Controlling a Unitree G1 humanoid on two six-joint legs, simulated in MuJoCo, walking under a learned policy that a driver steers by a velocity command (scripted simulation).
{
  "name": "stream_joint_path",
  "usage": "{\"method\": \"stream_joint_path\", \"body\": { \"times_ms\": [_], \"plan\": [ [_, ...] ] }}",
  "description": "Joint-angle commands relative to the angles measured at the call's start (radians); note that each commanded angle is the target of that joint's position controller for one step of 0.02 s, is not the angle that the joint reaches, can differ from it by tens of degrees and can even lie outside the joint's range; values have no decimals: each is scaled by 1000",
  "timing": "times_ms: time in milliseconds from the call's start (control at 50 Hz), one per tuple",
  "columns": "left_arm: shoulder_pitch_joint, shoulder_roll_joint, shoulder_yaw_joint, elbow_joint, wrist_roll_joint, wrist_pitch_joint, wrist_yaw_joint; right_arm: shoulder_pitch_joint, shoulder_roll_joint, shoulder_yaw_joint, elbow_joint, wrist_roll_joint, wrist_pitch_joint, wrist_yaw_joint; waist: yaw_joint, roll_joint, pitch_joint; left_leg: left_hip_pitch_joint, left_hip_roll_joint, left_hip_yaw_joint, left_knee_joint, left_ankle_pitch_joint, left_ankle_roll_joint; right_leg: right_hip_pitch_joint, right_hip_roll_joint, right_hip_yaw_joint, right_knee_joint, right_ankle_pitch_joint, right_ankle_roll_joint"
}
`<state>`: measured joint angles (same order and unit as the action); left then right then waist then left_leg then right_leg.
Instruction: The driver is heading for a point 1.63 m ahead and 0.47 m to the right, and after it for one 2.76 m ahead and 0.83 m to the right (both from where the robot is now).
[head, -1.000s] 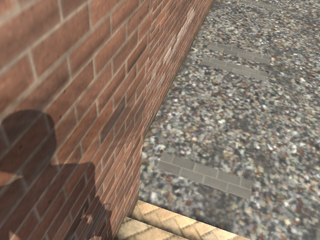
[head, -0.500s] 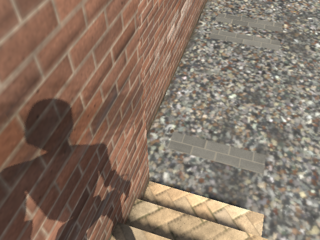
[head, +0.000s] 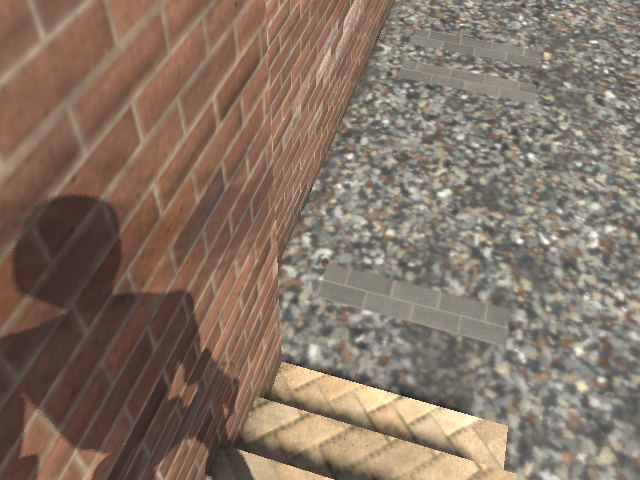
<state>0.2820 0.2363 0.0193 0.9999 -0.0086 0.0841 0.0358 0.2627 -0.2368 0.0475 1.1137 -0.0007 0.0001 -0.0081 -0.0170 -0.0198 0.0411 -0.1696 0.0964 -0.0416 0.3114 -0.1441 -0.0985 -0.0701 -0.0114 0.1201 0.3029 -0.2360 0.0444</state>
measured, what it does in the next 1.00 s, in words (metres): stands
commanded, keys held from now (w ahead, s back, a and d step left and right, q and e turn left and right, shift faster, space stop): no key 1.00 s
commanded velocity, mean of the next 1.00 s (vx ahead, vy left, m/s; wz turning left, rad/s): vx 0.00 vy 0.00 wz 0.00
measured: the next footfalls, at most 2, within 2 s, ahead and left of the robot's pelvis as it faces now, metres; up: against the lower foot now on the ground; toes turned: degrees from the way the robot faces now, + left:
right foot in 1.86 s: +0.15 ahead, -0.19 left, -0.16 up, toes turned +3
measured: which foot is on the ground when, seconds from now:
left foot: down 0.00-1.00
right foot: down 0.00-1.00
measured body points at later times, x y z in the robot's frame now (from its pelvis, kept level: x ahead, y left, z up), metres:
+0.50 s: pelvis +0.01 +0.00 +0.00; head +0.03 +0.01 +0.45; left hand +0.00 +0.26 -0.15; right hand +0.00 -0.26 -0.15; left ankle +0.01 +0.18 -0.75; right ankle -0.04 -0.16 -0.75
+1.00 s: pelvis +0.00 +0.00 +0.00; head +0.03 +0.00 +0.45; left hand -0.01 +0.25 -0.15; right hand -0.03 -0.25 -0.15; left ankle +0.01 +0.18 -0.75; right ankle -0.04 -0.16 -0.75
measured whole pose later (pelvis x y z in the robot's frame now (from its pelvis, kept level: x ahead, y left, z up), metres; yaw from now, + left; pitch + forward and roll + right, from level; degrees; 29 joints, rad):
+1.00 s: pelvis +0.00 +0.00 +0.00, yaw +0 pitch +0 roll -1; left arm 0.34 0.21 0.03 1.03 -0.01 0.08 0.04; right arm 0.32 -0.22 0.03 1.12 0.00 -0.01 -0.02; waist -0.02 -0.01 0.04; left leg -0.16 0.11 -0.04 0.29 -0.14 -0.11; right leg -0.06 0.00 0.12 0.28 -0.23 0.04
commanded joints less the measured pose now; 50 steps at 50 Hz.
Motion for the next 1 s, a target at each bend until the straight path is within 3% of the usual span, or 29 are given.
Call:
{"method": "stream_joint_path", "body": {
  "times_ms": [20, 500, 680, 1000],
  "plan": [
    [66, 98, 21, -12, -2, -4, 12, 54, -124, -27, -18, 2, -8, -2, 1, 30, 13, 35, -21, 18, -55, 60, 16, -57, 2, 2, -60, 154, -19],
    [110, 94, 31, 22, -7, -9, 20, 89, -109, -41, -22, 2, -10, -13, 1, 20, 11, 57, -18, 29, -49, 133, 16, -40, -2, 4, -71, 255, -18],
    [124, 84, 28, 17, -3, -11, 8, 111, -100, -36, -8, -4, -6, -19, 3, 24, 8, 50, -18, 40, -40, 164, 30, -32, 5, -1, -66, 266, -25],
    [145, 75, 29, 17, -5, -9, 12, 146, -89, -36, 8, -4, -10, -20, 1, 24, 27, 31, -21, 44, -48, 113, 26, -49, 12, -2, -70, 218, -27]
  ]
}}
